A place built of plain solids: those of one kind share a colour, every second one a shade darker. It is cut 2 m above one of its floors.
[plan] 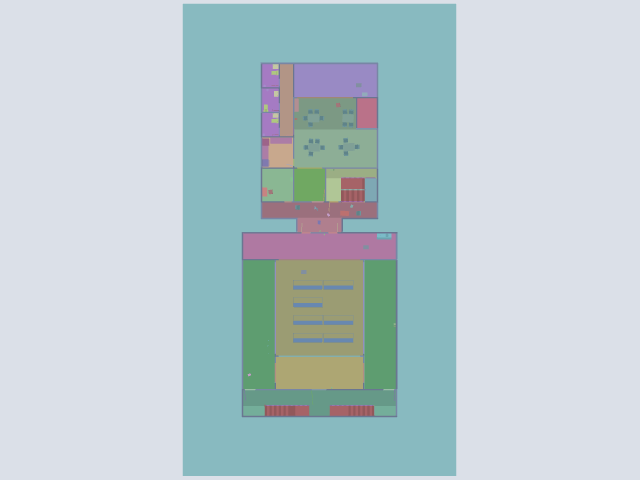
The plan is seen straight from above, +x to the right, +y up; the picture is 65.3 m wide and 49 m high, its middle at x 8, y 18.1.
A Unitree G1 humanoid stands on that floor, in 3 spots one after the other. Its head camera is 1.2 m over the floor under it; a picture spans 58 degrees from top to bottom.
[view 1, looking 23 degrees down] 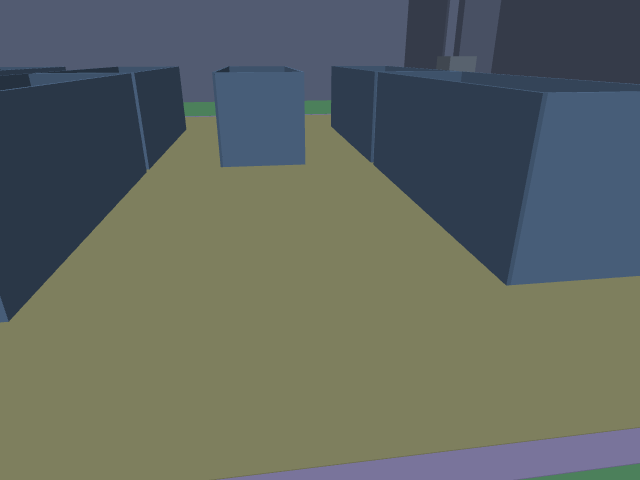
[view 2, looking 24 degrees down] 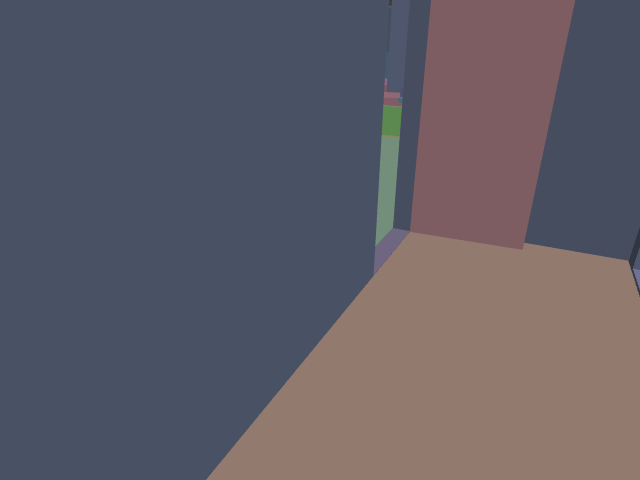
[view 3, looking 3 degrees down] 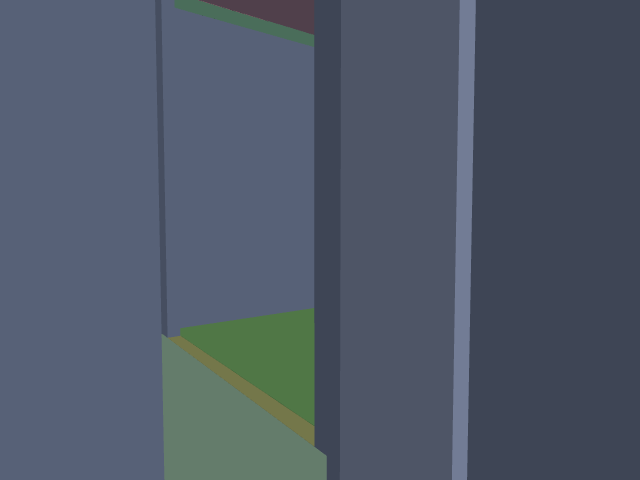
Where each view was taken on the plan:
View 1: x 13.38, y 11.68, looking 172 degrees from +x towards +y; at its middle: floor_chapel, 3.07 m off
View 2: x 4.53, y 31.68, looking -63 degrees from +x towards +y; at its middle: wall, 1.74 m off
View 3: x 3.88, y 26.77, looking -36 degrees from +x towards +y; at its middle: wall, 2.17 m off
